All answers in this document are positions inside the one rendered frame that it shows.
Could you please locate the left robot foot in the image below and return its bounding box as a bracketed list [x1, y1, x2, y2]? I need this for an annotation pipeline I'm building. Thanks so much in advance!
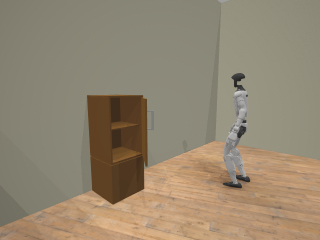
[223, 181, 242, 188]

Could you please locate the left robot shin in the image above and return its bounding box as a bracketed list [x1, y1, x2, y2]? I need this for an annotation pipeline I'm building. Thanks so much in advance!
[223, 154, 237, 184]

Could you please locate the robot left forearm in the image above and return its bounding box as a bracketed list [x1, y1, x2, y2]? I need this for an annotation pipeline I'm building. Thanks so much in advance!
[232, 109, 246, 134]

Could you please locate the cupboard door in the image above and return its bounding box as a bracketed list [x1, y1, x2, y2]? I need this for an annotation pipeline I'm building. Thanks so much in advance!
[141, 97, 148, 167]

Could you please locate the left robot hand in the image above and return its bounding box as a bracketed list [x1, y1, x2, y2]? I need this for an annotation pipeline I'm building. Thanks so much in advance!
[226, 132, 238, 149]

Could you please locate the handle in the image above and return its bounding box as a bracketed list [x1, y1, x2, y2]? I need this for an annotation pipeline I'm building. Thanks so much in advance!
[147, 110, 154, 130]

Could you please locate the robot left upper arm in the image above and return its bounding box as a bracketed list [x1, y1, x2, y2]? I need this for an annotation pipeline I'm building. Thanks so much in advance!
[234, 91, 247, 114]

